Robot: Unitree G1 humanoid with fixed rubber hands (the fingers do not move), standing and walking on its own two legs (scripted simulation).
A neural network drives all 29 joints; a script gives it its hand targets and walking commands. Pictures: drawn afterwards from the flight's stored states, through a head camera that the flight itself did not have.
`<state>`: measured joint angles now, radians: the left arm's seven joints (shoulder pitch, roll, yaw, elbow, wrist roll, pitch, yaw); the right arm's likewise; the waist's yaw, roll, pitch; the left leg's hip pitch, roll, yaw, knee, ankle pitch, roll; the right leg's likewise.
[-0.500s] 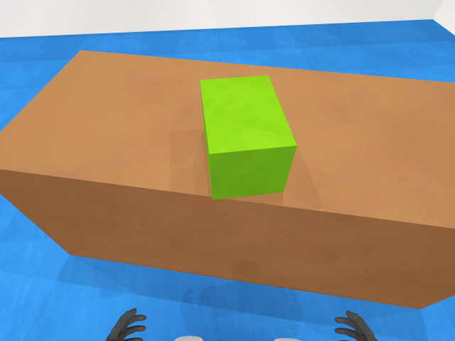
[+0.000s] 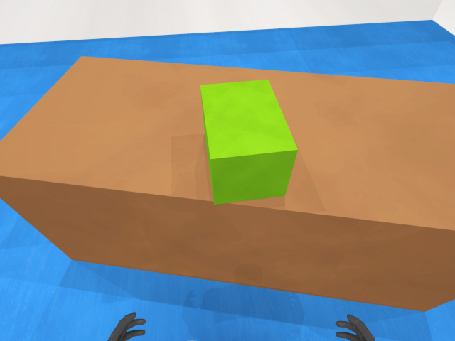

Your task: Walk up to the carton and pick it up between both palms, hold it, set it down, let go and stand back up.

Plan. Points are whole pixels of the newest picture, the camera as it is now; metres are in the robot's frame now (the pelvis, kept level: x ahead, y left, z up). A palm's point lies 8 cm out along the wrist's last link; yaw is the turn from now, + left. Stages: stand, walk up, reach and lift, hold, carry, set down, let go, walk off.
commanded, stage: stand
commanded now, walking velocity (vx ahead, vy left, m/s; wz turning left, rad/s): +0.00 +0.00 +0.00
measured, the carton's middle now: (242, 139) +0.58 -0.01 -0.03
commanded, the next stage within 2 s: none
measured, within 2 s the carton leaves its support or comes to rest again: neither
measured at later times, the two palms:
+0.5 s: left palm out of the picture +0.08 +0.23 -0.12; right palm out of the picture +0.08 -0.23 -0.11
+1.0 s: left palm out of the picture +0.06 +0.23 -0.12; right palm out of the picture +0.05 -0.24 -0.12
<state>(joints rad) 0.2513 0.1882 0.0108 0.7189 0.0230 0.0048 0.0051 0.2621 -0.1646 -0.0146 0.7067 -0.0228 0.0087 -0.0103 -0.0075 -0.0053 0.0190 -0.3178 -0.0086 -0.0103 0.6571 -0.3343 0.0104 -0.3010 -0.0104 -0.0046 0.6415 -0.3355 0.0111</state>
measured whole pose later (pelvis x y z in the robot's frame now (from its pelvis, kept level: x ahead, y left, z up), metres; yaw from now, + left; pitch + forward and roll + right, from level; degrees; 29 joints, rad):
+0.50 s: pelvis +0.00 +0.00 +0.00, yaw +0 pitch +0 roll +0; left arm 0.27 0.18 0.01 0.80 0.02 0.01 0.02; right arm 0.25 -0.18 -0.03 0.79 -0.02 0.01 -0.02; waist -0.01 0.00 0.03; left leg -0.30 -0.01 -0.01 0.62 -0.31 0.01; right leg -0.28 -0.01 0.00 0.60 -0.31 0.01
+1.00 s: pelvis +0.01 +0.00 +0.01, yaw +0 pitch +0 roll +0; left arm 0.27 0.19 0.02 0.92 0.01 0.00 0.03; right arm 0.28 -0.18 -0.03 0.91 -0.01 0.01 -0.03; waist -0.01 0.00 0.04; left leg -0.25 -0.01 -0.01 0.55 -0.29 0.01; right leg -0.24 -0.01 0.00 0.54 -0.30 0.01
